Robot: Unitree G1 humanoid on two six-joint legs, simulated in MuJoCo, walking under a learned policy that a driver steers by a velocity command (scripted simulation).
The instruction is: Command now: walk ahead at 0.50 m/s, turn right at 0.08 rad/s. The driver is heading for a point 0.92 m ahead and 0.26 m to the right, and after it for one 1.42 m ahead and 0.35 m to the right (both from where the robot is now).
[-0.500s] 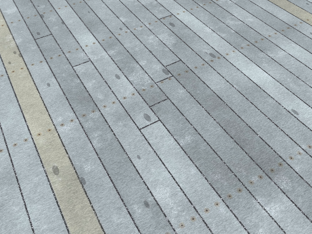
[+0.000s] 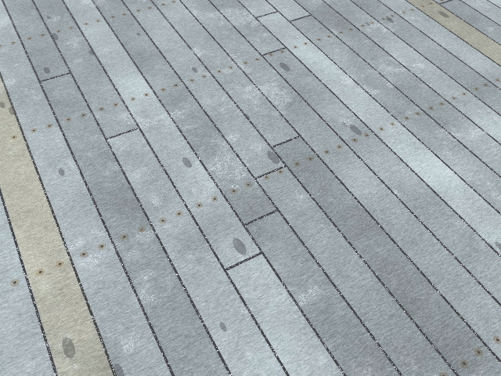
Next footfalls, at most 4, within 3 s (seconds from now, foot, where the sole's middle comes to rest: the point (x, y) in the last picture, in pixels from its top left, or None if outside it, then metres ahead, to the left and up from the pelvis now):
0.46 right None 0.36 -0.12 -0.77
1.00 left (286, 293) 0.71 -0.08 -0.77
1.54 right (385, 255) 0.85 -0.38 -0.77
2.10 left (347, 175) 1.17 -0.30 -0.77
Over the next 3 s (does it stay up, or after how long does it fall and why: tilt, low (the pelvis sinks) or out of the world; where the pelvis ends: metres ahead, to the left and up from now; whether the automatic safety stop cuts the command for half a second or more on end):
stays up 1.34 -0.39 0.00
